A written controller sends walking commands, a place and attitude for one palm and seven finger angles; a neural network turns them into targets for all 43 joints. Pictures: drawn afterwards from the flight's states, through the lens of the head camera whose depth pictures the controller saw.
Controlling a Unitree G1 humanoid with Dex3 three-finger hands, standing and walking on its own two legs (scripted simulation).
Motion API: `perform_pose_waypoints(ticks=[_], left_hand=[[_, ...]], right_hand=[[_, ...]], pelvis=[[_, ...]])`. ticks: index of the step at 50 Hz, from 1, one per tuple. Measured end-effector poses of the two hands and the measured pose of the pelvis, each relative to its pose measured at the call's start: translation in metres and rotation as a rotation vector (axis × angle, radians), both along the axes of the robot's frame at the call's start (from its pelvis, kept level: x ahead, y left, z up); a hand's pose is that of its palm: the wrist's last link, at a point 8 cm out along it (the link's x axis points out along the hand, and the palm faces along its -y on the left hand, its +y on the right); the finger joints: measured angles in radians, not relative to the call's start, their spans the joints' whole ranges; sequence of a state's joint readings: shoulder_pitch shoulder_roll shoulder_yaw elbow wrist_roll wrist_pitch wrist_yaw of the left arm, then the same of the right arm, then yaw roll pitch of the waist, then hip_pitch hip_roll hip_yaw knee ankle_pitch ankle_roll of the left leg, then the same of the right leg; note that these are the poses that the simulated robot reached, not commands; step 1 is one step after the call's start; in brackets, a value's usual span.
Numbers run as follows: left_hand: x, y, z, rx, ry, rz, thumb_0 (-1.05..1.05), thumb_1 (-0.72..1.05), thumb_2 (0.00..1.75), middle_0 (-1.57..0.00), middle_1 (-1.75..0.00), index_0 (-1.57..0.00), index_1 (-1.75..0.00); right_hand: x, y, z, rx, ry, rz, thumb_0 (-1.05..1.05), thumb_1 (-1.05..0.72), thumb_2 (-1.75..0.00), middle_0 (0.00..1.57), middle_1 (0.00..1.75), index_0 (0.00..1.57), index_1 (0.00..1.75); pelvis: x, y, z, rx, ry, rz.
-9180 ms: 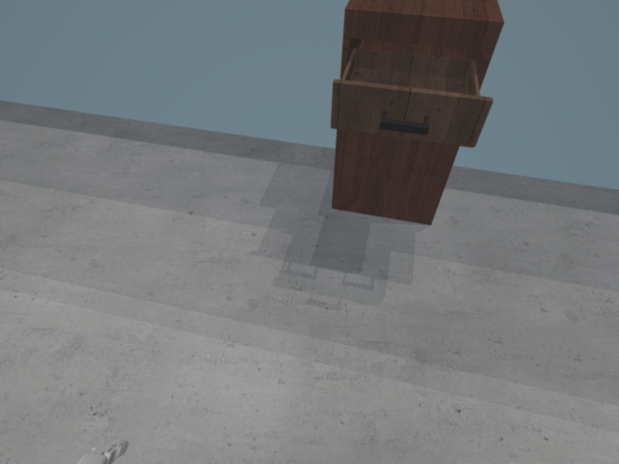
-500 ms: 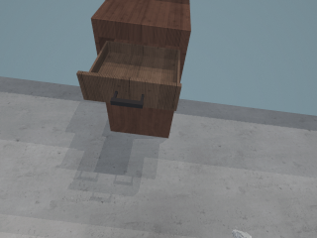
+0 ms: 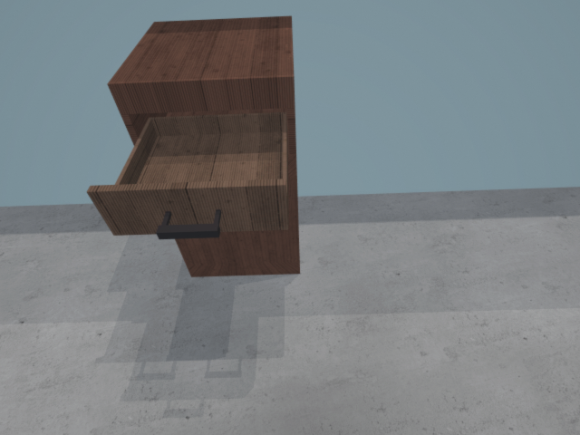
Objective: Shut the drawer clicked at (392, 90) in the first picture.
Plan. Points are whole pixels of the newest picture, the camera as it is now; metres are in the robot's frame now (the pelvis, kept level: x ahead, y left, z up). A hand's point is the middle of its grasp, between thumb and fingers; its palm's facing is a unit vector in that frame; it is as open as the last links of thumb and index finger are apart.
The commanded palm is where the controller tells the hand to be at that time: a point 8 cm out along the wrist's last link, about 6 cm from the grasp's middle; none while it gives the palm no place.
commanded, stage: take the last steps up to it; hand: left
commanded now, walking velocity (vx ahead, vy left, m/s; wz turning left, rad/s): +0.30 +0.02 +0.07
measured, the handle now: (190, 223) +0.55 +0.22 -0.07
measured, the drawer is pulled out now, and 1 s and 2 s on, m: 0.30 0.30 0.30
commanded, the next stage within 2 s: come to a stop and stand still in 0.48 s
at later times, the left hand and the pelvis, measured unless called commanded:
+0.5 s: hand out of the picture +0.03 +0.13 -0.16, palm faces +0.22 -0.97 -0.15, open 7.4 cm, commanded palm none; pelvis +0.17 +0.01 +0.00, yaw +4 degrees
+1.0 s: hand (185, 342) +0.32 +0.21 -0.16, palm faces +0.09 -0.96 -0.28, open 7.4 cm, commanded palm none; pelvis +0.24 +0.00 +0.00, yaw +2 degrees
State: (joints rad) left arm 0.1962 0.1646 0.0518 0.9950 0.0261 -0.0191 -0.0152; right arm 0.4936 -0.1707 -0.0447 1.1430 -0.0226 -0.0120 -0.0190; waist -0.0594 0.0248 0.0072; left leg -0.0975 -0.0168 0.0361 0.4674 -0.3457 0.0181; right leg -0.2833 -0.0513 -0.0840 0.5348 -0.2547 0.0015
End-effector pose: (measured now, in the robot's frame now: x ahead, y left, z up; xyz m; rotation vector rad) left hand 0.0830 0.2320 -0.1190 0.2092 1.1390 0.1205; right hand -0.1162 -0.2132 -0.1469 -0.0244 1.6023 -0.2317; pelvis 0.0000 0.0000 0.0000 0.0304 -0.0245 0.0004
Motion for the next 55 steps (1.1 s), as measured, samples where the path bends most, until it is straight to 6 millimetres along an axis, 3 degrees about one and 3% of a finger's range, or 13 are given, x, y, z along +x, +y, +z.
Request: perform_pose_waypoints(ticks=[2, 5, 10, 15, 22, 26, 28, 31, 34, 39, 43, 49, 55], left_hand=[[0.008, -0.011, 0.000, 0.003, -0.021, 0.014, 0.00, 0.91, 0.90, -0.20, -0.30, -0.20, -0.30], [0.001, -0.022, 0.003, -0.002, 0.001, 0.068, 0.00, 0.91, 0.90, -0.20, -0.30, -0.20, -0.30], [-0.021, -0.025, 0.007, 0.017, 0.114, 0.137, -0.01, 0.94, 0.90, -0.20, -0.30, -0.20, -0.30], [-0.046, -0.040, 0.003, -0.025, 0.244, 0.193, 0.00, 0.93, 0.90, -0.20, -0.30, -0.20, -0.30], [-0.062, -0.056, -0.003, -0.102, 0.416, 0.290, 0.00, 0.91, 0.90, -0.20, -0.30, -0.20, -0.30], [-0.055, -0.050, -0.012, -0.139, 0.508, 0.326, 0.00, 0.91, 0.90, -0.20, -0.30, -0.20, -0.30], [-0.043, -0.040, -0.022, -0.151, 0.540, 0.327, 0.00, 0.91, 0.90, -0.20, -0.30, -0.20, -0.30], [-0.006, -0.018, -0.029, -0.133, 0.512, 0.301, 0.01, 0.91, 0.90, -0.20, -0.30, -0.20, -0.30], [0.049, 0.005, -0.030, -0.099, 0.416, 0.265, 0.01, 0.91, 0.90, -0.20, -0.30, -0.20, -0.30], [0.139, 0.030, -0.027, -0.050, 0.242, 0.198, 0.00, 0.91, 0.90, -0.20, -0.30, -0.20, -0.30], [0.190, 0.038, -0.020, -0.014, 0.139, 0.168, 0.00, 0.91, 0.90, -0.19, -0.30, -0.20, -0.30], [0.228, 0.027, -0.006, 0.040, 0.060, 0.128, 0.00, 0.91, 0.90, -0.19, -0.30, -0.20, -0.30], [0.219, -0.003, 0.001, 0.083, 0.068, 0.081, 0.00, 0.91, 0.90, -0.20, -0.30, -0.20, -0.30]], right_hand=[[0.009, -0.007, -0.005, 0.020, 0.023, 0.011, 0.01, -0.91, -0.89, 0.20, 0.30, 0.20, 0.30], [0.047, -0.019, -0.002, 0.029, -0.014, 0.034, 0.01, -0.91, -0.89, 0.20, 0.30, 0.20, 0.30], [0.137, -0.036, 0.003, 0.011, -0.166, 0.077, 0.01, -0.91, -0.90, 0.19, 0.30, 0.20, 0.30], [0.229, -0.038, 0.007, 0.001, -0.284, 0.138, 0.01, -0.91, -0.90, 0.19, 0.29, 0.20, 0.30], [0.359, -0.010, 0.012, 0.004, -0.396, 0.263, 0.01, -0.91, -0.90, 0.19, 0.29, 0.20, 0.30], [0.430, 0.021, 0.011, -0.002, -0.470, 0.327, 0.01, -0.91, -0.90, 0.19, 0.29, 0.20, 0.30], [0.456, 0.034, 0.007, -0.017, -0.515, 0.337, 0.01, -0.91, -0.90, 0.19, 0.29, 0.20, 0.30], [0.468, 0.048, 0.011, -0.021, -0.524, 0.319, 0.01, -0.91, -0.90, 0.19, 0.29, 0.20, 0.30], [0.462, 0.055, 0.015, -0.024, -0.480, 0.289, 0.01, -0.91, -0.89, 0.19, 0.30, 0.20, 0.30], [0.461, 0.039, 0.023, -0.077, -0.449, 0.231, -0.03, -0.95, -0.89, 0.20, 0.30, 0.21, 0.30], [0.451, 0.023, 0.021, -0.090, -0.392, 0.215, -0.02, -0.94, -0.89, 0.20, 0.30, 0.20, 0.30], [0.429, -0.009, 0.006, -0.070, -0.324, 0.181, 0.00, -0.92, -0.89, 0.20, 0.30, 0.20, 0.30], [0.405, -0.040, -0.016, -0.025, -0.269, 0.126, 0.01, -0.91, -0.89, 0.20, 0.30, 0.20, 0.30]], pelvis=[[0.009, -0.009, -0.002, -0.013, -0.008, 0.009], [0.025, -0.018, 0.004, -0.009, -0.011, 0.018], [0.056, -0.026, 0.014, -0.009, -0.003, 0.031], [0.089, -0.023, 0.015, -0.019, 0.007, 0.043], [0.142, -0.003, 0.008, -0.029, 0.020, 0.060], [0.179, 0.017, -0.004, -0.029, 0.023, 0.064], [0.196, 0.029, -0.013, -0.037, 0.020, 0.063], [0.213, 0.037, -0.011, -0.022, 0.004, 0.047], [0.227, 0.041, -0.003, -0.018, -0.003, 0.045], [0.240, 0.041, 0.005, -0.017, -0.003, 0.046], [0.245, 0.031, 0.005, -0.023, -0.002, 0.049], [0.243, 0.008, 0.002, -0.025, 0.006, 0.043], [0.240, -0.018, -0.004, -0.007, 0.013, 0.038]])
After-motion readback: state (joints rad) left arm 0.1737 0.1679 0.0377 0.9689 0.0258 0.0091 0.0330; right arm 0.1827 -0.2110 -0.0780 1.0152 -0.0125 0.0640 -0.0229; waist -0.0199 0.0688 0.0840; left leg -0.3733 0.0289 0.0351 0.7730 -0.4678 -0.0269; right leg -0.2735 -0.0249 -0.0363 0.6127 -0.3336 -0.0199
